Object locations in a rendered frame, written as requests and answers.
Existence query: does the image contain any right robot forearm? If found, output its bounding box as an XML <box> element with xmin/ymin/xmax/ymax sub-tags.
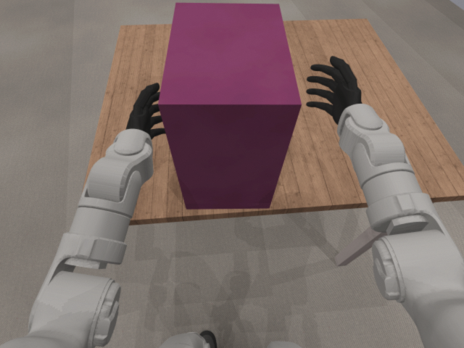
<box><xmin>337</xmin><ymin>104</ymin><xmax>464</xmax><ymax>271</ymax></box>

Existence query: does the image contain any left robot forearm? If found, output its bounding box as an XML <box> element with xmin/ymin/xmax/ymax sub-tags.
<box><xmin>28</xmin><ymin>129</ymin><xmax>154</xmax><ymax>333</ymax></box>

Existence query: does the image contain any left robot foot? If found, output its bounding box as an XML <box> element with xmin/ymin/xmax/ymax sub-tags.
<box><xmin>200</xmin><ymin>331</ymin><xmax>217</xmax><ymax>348</ymax></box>

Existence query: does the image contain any left robot hand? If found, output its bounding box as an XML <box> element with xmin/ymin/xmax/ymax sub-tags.
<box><xmin>126</xmin><ymin>83</ymin><xmax>166</xmax><ymax>139</ymax></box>

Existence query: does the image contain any left robot thigh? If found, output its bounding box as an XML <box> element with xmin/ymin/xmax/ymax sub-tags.
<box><xmin>159</xmin><ymin>333</ymin><xmax>210</xmax><ymax>348</ymax></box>

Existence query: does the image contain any carton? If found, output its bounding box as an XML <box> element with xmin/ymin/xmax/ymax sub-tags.
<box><xmin>158</xmin><ymin>3</ymin><xmax>302</xmax><ymax>210</ymax></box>

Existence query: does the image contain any left robot upper arm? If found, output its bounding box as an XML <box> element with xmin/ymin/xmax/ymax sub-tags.
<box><xmin>0</xmin><ymin>271</ymin><xmax>121</xmax><ymax>348</ymax></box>

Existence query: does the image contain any right robot upper arm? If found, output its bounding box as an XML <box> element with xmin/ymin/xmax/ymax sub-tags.
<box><xmin>372</xmin><ymin>229</ymin><xmax>464</xmax><ymax>348</ymax></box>

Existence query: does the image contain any right robot hand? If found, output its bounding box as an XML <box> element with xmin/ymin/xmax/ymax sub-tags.
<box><xmin>306</xmin><ymin>56</ymin><xmax>362</xmax><ymax>125</ymax></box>

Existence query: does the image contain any table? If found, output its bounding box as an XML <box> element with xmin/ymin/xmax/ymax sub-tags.
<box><xmin>82</xmin><ymin>19</ymin><xmax>464</xmax><ymax>266</ymax></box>

